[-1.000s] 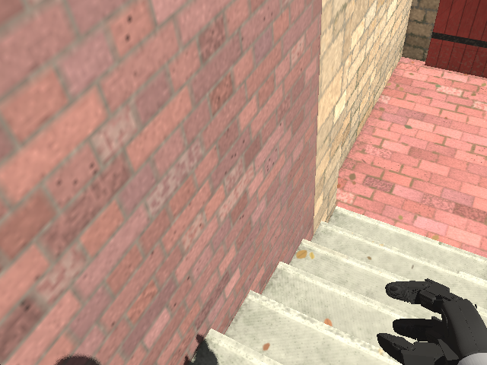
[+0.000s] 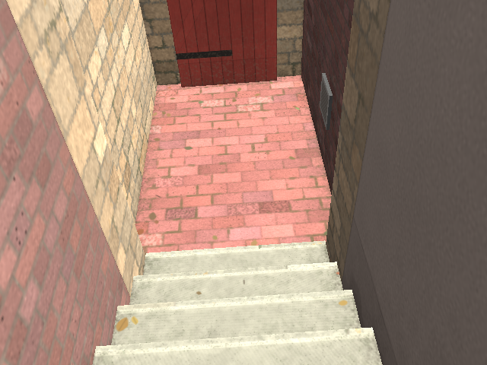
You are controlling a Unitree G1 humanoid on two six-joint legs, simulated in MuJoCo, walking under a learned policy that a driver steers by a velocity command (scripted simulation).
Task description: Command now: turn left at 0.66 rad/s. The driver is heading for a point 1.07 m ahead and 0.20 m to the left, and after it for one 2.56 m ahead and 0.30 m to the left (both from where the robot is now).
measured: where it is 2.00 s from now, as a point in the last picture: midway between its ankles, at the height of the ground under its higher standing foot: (214, 270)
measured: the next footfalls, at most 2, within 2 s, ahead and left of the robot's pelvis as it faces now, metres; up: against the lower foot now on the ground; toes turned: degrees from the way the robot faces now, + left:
left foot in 0.20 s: -0.07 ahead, +0.13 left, +0.16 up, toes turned +10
right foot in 0.86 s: +0.41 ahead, +0.15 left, -0.16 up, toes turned +19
